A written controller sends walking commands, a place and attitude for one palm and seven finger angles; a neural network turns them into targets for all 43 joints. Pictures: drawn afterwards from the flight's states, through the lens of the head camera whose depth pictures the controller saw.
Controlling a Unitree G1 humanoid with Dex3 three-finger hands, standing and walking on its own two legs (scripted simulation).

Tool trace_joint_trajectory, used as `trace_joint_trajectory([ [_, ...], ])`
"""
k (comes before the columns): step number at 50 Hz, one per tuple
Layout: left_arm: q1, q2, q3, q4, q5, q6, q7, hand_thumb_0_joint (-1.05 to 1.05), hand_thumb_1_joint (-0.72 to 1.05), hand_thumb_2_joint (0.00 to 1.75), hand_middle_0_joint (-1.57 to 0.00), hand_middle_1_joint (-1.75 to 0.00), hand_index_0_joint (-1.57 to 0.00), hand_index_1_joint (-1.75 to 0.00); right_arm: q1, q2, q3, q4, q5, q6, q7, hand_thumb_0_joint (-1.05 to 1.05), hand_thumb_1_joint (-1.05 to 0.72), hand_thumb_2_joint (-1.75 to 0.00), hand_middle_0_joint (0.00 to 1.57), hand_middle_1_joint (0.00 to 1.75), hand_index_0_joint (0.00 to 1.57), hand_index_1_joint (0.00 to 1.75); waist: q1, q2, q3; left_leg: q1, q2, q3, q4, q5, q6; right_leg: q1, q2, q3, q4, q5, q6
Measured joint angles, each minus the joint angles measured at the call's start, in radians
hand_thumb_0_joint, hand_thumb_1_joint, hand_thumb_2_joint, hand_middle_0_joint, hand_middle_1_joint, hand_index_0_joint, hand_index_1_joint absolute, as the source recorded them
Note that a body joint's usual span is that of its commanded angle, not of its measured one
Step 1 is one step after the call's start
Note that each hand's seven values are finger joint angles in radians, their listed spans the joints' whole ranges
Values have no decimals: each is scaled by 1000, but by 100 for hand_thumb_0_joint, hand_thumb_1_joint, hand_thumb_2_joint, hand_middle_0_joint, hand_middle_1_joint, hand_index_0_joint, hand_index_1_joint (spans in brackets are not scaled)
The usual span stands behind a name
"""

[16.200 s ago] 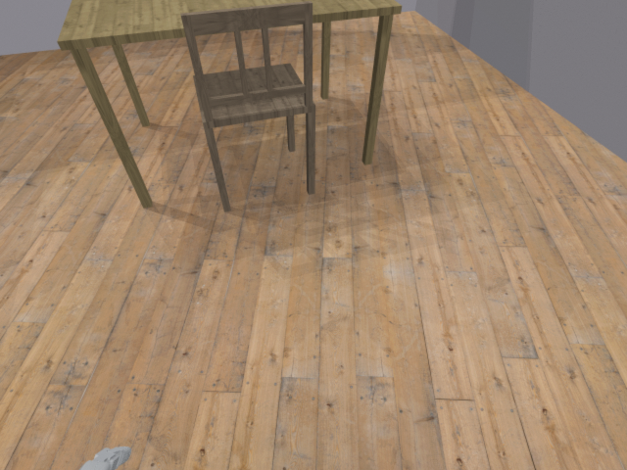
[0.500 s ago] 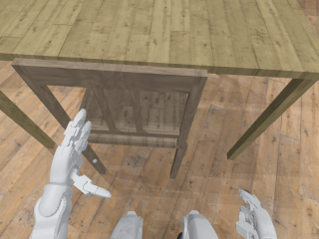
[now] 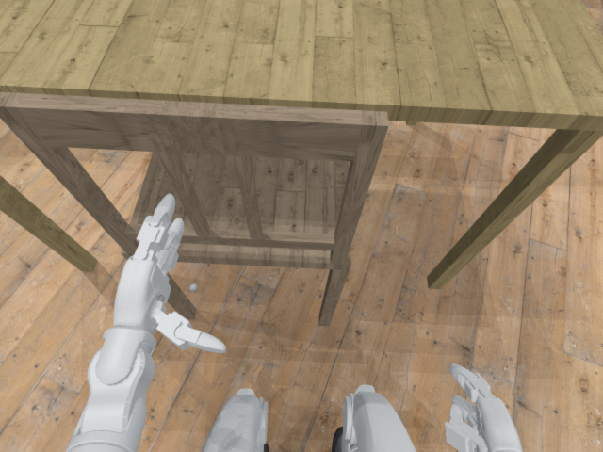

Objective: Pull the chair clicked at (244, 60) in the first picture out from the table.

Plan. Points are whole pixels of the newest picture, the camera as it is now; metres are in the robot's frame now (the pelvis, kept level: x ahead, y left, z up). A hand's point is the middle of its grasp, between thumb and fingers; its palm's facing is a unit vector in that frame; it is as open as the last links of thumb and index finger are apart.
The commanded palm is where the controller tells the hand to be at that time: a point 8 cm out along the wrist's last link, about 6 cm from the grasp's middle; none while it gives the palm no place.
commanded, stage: aim the fingers beside a spindle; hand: left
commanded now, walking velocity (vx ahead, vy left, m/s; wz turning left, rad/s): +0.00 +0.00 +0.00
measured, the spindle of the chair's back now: (188, 196) +0.46 +0.18 +0.01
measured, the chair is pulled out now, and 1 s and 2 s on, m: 0.00 0.00 0.00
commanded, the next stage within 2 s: none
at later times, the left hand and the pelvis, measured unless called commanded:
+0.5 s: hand (181, 271) +0.33 +0.16 +0.04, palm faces -0.03 -1.00 -0.06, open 16.9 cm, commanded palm +0.30 +0.21 +0.02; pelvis +0.00 +0.00 +0.00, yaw +0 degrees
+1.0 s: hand (196, 290) +0.32 +0.15 +0.00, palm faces -0.08 -1.00 +0.00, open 16.9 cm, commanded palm +0.31 +0.21 +0.03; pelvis +0.00 +0.01 +0.00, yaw +0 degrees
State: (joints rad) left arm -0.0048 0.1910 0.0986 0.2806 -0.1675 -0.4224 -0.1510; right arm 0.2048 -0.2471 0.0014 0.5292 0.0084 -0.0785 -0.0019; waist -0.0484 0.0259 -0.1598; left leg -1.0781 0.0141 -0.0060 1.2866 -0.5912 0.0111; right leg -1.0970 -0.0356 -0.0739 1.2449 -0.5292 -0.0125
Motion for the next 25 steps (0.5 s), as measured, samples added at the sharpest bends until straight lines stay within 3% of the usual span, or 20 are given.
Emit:
trace_joint_trajectory([
  [7, 18, 12, 14, -49, -4, -30, 12, -1, -50, 30, -6, -8, -7, -8, 0, 2, -2, 5, 1, 10, 1, 1, -90, -90, 21, 30, 21, 30, 7, 4, -4, 16, 0, 0, -13, 4, -2, 16, 1, 0, -11, 3, -1],
  [14, -12, 3, -1, 49, -9, 1, -14, -1, -50, 30, -6, -8, -6, -8, -5, -7, 5, -3, 9, 13, -1, 1, -90, -90, 21, 30, 21, 30, 6, 4, -7, 2, -3, -5, -7, 6, -2, 5, -2, -5, -6, 2, -2],
  [18, -11, 0, -6, 12, 1, -10, -3, -1, -50, 30, -6, -8, -6, -8, -14, -4, -1, -5, 2, 7, -9, 1, -90, -90, 21, 30, 21, 30, 1, -3, 7, -8, 0, -5, 5, 2, -2, -6, 0, -4, 4, 1, -3],
  [25, -52, 26, 32, 9, -3, -31, 9, -1, -50, 30, -6, -8, -7, -8, -12, -1, 2, 11, 2, 18, -3, 1, -90, -90, 21, 30, 21, 30, 4, 1, -5, 1, 0, -5, -4, 3, -2, 3, 1, -4, -5, 3, -1],
])
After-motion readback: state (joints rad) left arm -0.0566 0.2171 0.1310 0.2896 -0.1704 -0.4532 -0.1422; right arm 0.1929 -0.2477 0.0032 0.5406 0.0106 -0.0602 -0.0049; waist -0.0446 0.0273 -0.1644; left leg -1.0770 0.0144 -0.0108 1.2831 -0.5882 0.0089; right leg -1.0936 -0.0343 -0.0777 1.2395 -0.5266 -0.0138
